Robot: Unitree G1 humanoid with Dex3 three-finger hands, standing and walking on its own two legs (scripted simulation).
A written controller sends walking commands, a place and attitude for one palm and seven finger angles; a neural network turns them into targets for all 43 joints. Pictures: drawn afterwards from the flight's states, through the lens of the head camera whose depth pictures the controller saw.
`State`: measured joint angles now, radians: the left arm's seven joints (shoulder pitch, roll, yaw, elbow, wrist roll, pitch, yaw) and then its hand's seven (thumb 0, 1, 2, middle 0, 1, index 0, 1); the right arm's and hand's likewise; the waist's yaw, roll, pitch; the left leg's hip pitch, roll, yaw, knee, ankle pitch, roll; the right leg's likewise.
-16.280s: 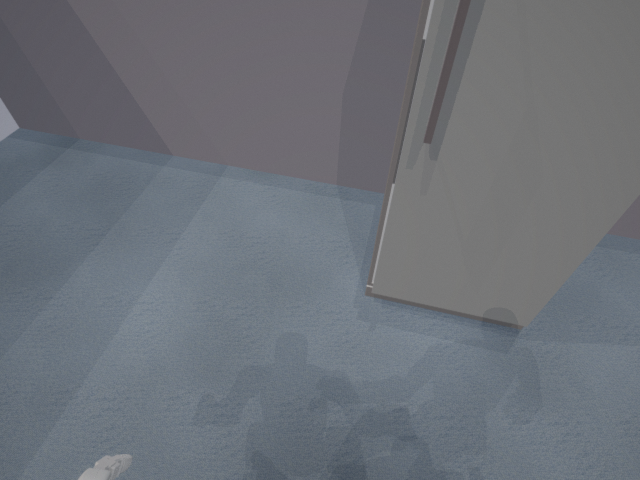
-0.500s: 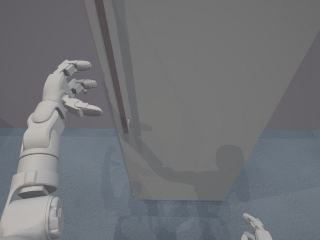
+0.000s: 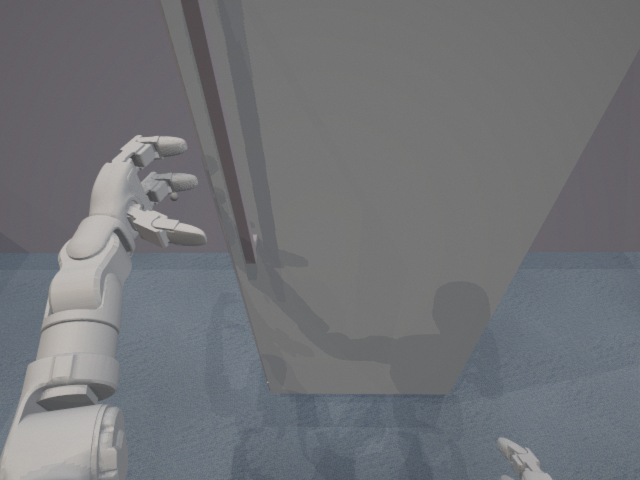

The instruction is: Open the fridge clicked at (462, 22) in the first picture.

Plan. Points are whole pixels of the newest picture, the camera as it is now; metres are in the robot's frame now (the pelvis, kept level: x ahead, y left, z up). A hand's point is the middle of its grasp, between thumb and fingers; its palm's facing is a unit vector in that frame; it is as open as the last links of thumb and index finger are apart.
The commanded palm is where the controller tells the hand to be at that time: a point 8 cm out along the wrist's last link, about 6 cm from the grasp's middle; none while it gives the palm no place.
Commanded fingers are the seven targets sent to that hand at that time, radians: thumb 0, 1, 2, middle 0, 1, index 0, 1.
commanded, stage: move the hooked fingers beside the handle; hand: left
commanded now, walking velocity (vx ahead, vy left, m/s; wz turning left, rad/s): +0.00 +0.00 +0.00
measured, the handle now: (226, 130) +0.47 +0.14 +0.22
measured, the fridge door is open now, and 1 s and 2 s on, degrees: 0 0 0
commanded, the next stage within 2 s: none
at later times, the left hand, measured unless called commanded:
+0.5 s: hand (167, 184) +0.40 +0.21 +0.19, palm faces +0.05 -1.00 +0.02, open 14.0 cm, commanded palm +0.37 +0.26 +0.18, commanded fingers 0.00 -0.50 0.30 -0.30 -1.20 -0.30 -1.20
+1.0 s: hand (175, 189) +0.41 +0.20 +0.18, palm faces +0.07 -1.00 +0.00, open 14.0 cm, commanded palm +0.37 +0.26 +0.19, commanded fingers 0.00 -0.50 0.30 -0.30 -1.20 -0.30 -1.20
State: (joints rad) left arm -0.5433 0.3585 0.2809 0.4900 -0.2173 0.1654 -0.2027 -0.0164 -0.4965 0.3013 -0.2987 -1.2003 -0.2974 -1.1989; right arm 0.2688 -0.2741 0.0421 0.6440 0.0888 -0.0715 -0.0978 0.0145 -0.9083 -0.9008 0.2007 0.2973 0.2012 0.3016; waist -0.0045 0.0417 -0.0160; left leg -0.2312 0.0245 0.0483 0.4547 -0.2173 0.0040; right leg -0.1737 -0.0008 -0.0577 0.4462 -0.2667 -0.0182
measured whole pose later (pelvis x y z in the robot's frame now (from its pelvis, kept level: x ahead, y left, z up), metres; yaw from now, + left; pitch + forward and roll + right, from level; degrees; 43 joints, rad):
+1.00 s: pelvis +0.00 +0.00 +0.00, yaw +0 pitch +0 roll +0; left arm -0.58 0.35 0.29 0.52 -0.20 0.16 -0.17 -0.02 -0.50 0.30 -0.30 -1.20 -0.30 -1.20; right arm 0.25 -0.26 0.05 0.63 0.08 -0.06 -0.10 0.01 -0.91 -0.90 0.20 0.30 0.20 0.30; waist -0.02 0.03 -0.02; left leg -0.25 0.02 0.05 0.47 -0.22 0.01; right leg -0.19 0.00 -0.06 0.45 -0.27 -0.01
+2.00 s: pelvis +0.01 +0.00 +0.00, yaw -1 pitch +1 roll +0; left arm -0.56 0.35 0.31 0.53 -0.20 0.15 -0.18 -0.02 -0.49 0.30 -0.30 -1.20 -0.30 -1.20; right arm 0.28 -0.27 0.04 0.63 0.08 -0.05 -0.09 0.01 -0.91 -0.90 0.20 0.30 0.20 0.30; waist -0.02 0.04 -0.03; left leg -0.25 0.03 0.06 0.47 -0.24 0.00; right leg -0.20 0.00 -0.04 0.46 -0.28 -0.02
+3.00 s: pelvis +0.01 +0.00 +0.00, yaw +0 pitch +0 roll +0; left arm -0.62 0.29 0.24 0.51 -0.19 0.21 -0.09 -0.02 -0.50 0.30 -0.30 -1.20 -0.31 -1.20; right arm 0.25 -0.25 0.05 0.66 0.07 -0.03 -0.09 0.01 -0.91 -0.90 0.20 0.30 0.20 0.30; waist -0.02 0.04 -0.03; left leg -0.22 0.03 0.05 0.45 -0.23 0.00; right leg -0.16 0.00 -0.05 0.43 -0.27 -0.02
